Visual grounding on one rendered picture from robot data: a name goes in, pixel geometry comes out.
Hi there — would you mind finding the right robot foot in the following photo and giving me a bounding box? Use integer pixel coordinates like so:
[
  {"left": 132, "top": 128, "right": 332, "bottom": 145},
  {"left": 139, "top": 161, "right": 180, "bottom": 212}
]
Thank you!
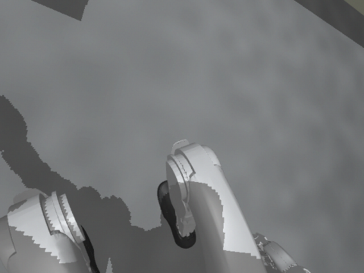
[{"left": 157, "top": 180, "right": 196, "bottom": 249}]

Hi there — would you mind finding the right robot hand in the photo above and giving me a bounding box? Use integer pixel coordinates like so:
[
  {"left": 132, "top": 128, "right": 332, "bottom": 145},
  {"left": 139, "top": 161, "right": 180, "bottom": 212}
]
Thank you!
[{"left": 252, "top": 233, "right": 298, "bottom": 273}]

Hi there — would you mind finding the left robot foot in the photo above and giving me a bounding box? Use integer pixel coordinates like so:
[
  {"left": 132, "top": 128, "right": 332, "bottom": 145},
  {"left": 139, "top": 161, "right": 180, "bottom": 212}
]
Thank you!
[{"left": 81, "top": 226, "right": 100, "bottom": 273}]

